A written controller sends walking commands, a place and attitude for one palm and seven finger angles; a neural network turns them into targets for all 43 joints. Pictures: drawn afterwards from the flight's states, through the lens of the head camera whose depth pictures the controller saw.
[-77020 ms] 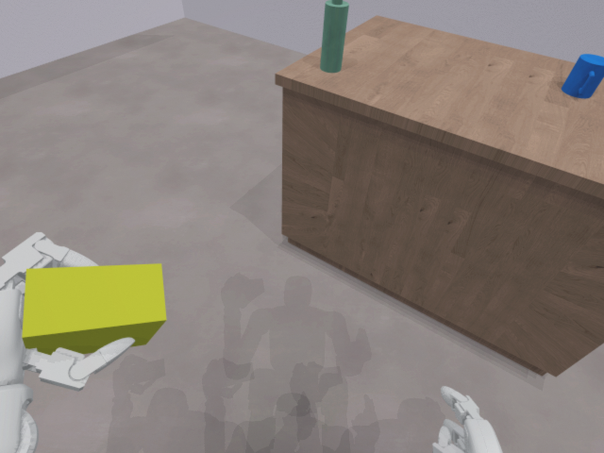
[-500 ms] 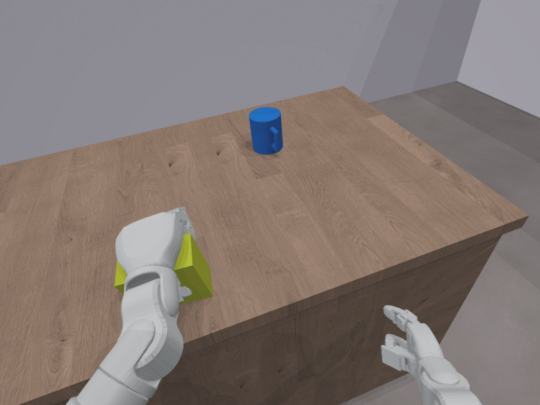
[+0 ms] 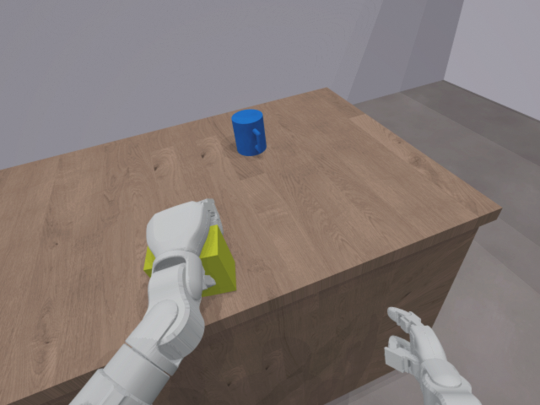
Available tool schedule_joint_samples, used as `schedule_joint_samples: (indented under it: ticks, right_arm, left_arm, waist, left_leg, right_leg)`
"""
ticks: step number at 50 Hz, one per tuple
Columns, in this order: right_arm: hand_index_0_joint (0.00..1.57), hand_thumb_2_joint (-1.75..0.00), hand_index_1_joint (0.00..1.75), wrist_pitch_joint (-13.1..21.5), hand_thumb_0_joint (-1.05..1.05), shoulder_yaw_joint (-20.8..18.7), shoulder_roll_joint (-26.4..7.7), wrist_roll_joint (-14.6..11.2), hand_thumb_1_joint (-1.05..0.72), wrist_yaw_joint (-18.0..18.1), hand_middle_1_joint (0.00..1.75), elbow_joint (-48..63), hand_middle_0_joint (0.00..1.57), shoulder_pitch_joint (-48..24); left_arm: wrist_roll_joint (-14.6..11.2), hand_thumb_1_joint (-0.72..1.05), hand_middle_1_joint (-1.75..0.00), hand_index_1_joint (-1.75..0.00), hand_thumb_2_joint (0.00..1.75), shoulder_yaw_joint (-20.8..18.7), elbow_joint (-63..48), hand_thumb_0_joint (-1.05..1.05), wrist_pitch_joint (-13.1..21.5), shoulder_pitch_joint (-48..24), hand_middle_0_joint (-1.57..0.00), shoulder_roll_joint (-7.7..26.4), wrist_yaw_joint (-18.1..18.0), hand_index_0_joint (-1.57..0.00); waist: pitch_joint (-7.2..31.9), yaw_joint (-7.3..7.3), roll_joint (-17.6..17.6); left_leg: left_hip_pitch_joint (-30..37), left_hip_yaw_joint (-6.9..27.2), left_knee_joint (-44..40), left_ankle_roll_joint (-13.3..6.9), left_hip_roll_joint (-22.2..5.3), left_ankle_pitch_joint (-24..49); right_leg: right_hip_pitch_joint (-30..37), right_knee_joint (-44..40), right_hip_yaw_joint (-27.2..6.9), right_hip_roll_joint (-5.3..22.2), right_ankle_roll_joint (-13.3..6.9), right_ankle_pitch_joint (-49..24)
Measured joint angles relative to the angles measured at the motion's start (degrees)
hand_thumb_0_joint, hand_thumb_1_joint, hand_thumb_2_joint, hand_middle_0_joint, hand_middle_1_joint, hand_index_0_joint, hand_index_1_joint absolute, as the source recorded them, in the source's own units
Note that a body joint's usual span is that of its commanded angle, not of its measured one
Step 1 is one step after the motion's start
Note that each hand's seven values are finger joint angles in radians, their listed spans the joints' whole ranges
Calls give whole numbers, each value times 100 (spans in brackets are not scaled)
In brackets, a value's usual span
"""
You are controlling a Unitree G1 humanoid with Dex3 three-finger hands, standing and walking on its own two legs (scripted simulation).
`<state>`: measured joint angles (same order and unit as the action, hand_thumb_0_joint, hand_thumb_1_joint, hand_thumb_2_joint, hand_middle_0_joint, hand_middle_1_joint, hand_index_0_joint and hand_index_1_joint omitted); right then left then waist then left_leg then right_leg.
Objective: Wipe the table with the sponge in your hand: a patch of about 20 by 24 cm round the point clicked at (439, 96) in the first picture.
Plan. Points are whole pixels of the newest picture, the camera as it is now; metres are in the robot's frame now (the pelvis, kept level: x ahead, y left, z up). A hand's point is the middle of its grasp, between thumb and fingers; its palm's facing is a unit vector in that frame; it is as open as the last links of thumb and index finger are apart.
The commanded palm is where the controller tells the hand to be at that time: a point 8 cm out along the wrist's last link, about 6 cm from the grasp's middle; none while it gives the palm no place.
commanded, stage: wipe forward along the third lane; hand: left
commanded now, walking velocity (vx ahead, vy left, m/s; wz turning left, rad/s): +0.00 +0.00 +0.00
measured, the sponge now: (197, 270) +0.31 +0.17 +0.06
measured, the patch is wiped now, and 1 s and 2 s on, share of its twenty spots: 0.80 1.00 1.00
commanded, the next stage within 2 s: wipe back along the third lane in 1.66 s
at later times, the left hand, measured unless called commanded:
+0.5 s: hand (197, 233) +0.34 +0.17 +0.10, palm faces +0.08 -0.13 -0.99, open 9.9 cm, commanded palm +0.31 +0.18 +0.14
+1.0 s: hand (192, 211) +0.40 +0.20 +0.10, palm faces +0.00 -0.06 -1.00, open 9.9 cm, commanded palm +0.37 +0.20 +0.14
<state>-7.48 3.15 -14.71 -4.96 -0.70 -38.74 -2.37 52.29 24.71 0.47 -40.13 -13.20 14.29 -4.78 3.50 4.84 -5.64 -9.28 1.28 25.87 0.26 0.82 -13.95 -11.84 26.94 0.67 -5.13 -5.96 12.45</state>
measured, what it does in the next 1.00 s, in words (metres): stands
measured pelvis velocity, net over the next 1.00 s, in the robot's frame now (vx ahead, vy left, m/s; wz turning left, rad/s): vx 0.00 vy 0.01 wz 0.00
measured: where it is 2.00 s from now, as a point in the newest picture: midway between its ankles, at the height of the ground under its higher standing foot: outside the picture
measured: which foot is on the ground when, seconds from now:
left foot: down 0.00-1.00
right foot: down 0.00-1.00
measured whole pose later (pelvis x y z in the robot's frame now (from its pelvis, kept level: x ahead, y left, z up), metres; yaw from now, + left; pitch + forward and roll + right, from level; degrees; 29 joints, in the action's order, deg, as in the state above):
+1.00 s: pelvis +0.00 +0.01 +0.00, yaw +0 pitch +3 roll +1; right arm -7.9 3.2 -15.3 -5.2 3.0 -41.4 3.5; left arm 54.1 17.1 37.7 -36.6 -37.2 12.8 -5.3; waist 6.4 1.4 -4.0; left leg -15.6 1.0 24.9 0.0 1.1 -12.7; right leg -18.0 25.7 0.2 -4.8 -5.3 11.0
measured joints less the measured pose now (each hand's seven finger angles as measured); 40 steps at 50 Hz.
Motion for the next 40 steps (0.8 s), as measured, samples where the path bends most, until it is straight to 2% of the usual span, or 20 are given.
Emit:
schedule_joint_samples:
  ticks: [4, 11, 16, 22, 29, 34, 40]
  right_arm:
    - [20, -90, 30, 23, 1, -40, -17, -5, -90, -4, 30, -33, 20, 39]
    - [20, -90, 30, -33, 1, -5, 16, -5, -90, 58, 30, -85, 20, 28]
    - [20, -90, 30, -40, 1, 26, 46, -6, -90, 147, 30, -105, 20, 20]
    - [20, -90, 30, -88, 1, 20, -1, -16, -90, 177, 30, -113, 20, 82]
    - [20, -90, 30, -110, 1, -21, -104, -27, -90, 188, 30, -175, 20, 196]
    - [20, -90, 30, -81, 1, -2, -104, -37, -90, 251, 30, -234, 20, 239]
    - [20, -90, 30, -46, 1, 44, -41, -35, -90, 317, 30, -251, 20, 312]
  left_arm:
    - [26, -54, -145, -135, 104, 89, 181, 0, 26, -134, -72, -64, -43, -81]
    - [-53, -54, -145, -134, 104, -52, 559, 0, 69, -308, -73, -131, -94, -82]
    - [-21, -54, -144, -134, 104, -192, 1042, 0, 72, -655, -73, -108, -110, -82]
    - [16, -54, -144, -134, 105, -372, 1533, 0, -31, -927, -73, -110, -128, -82]
    - [107, -55, -144, -134, 105, -372, 1965, 0, -149, -1201, -74, -226, -64, -83]
    - [177, -55, -144, -133, 105, -357, 2508, 0, -130, -1609, -75, -270, -31, -83]
    - [120, -56, -143, -134, 105, -579, 3201, 1, 27, -2086, -75, -221, -15, -83]
  waist:
    - [12, -7, 6]
    - [49, -43, 23]
    - [48, -94, 78]
    - [118, -163, 85]
    - [182, -192, 74]
    - [200, -212, 107]
    - [234, -287, 161]
  left_leg:
    - [-17, 15, -13, 0, -3, 21]
    - [-25, -16, -59, -12, -28, 53]
    - [-96, -26, -75, -15, -49, 86]
    - [-199, -60, -95, -4, -55, 111]
    - [-288, -48, -89, -9, -24, 116]
    - [-371, -29, -86, -19, -2, 129]
    - [-496, -34, -93, -9, 6, 146]
  right_leg:
    - [-15, -12, 15, -3, -14, -17]
    - [-33, -58, -16, -30, -30, -67]
    - [-100, -98, -25, -51, -47, -125]
    - [-217, -108, -59, -58, -41, -156]
    - [-307, -85, -50, -26, -14, -140]
    - [-384, -76, -32, -3, 3, -143]
    - [-512, -79, -38, 6, 17, -157]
